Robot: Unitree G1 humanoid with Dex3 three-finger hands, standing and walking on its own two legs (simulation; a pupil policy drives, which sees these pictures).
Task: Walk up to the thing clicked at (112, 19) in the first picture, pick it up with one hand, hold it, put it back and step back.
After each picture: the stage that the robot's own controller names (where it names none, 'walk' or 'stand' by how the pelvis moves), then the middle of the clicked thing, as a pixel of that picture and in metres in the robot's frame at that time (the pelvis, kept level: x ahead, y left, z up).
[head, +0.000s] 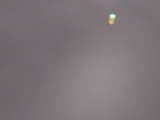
stand; (111, 19) +1.89 -0.51 -0.72
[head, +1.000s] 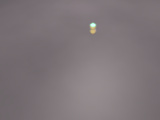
walk; (92, 28) +1.80 -0.09 -0.69
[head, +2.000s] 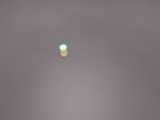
walk; (63, 50) +1.22 +0.20 -0.71
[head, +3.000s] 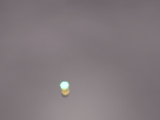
walk; (65, 88) +0.75 +0.16 -0.72
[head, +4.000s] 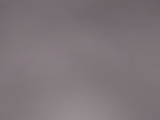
walk; out of the picture +0.45 +0.14 -0.71
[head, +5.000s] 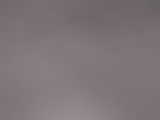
stand; out of the picture +0.35 +0.14 -0.72
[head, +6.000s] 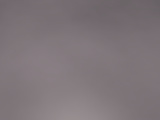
stand; out of the picture +0.35 +0.13 -0.72
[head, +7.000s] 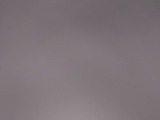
stand; out of the picture +0.34 +0.14 -0.73
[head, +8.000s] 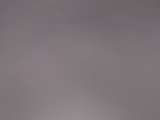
stand; out of the picture +0.33 +0.14 -0.73
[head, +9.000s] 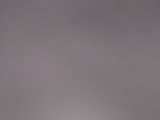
go down; out of the picture +0.33 +0.14 -0.73
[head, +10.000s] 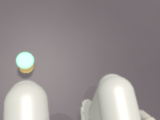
go down; (25, 63) +0.43 +0.15 -0.31
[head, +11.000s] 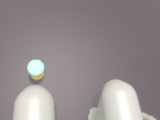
approach; (36, 70) +0.43 +0.14 -0.32
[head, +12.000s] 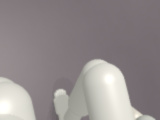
close in; out of the picture +0.43 +0.19 -0.23
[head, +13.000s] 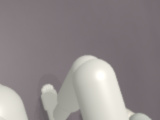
close; out of the picture +0.43 +0.20 -0.23
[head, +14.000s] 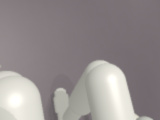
lift; out of the picture +0.38 +0.20 -0.21
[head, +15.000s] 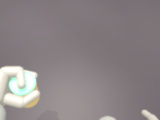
lift; (26, 90) +0.32 +0.17 +0.00
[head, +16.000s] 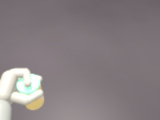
hold; (31, 92) +0.32 +0.16 +0.01
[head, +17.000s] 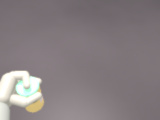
hold; (31, 95) +0.32 +0.17 +0.00
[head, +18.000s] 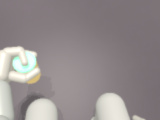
crouch; (28, 68) +0.40 +0.16 -0.09
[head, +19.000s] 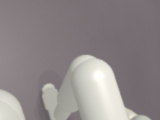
lower; out of the picture +0.45 +0.21 -0.24
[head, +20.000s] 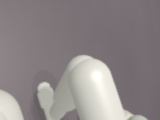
lower; out of the picture +0.46 +0.23 -0.24
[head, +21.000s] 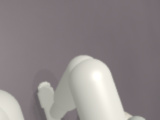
lower; out of the picture +0.45 +0.22 -0.25
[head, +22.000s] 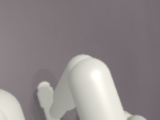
lower; out of the picture +0.46 +0.21 -0.25
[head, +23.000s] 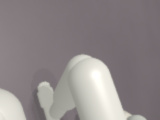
loosen; out of the picture +0.45 +0.21 -0.25
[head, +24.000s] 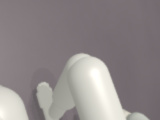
open; out of the picture +0.44 +0.18 -0.25
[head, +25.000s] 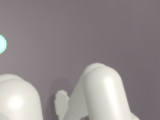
stand; out of the picture +0.44 +0.17 -0.25
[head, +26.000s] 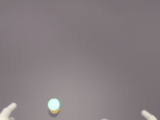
stand; (54, 106) +0.39 +0.11 -0.57
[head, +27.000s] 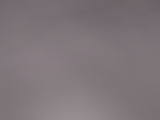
stand; out of the picture +0.37 +0.11 -0.67
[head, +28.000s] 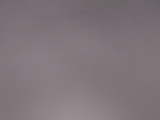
stand; out of the picture +0.37 +0.11 -0.67
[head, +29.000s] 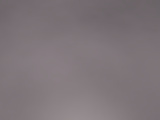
stand; out of the picture +0.37 +0.10 -0.72
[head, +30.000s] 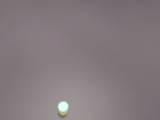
walk; (63, 108) +0.43 +0.06 -0.71
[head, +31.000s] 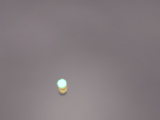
walk; (62, 86) +0.63 +0.14 -0.69
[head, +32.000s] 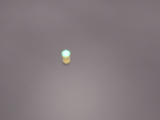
walk; (66, 57) +0.97 +0.12 -0.69
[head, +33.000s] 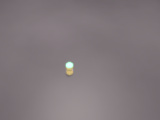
stand; (69, 68) +1.02 +0.09 -0.71
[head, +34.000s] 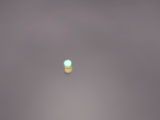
stand; (68, 66) +1.03 +0.10 -0.72
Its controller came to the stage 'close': yes
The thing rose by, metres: 0.72
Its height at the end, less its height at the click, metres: +0.00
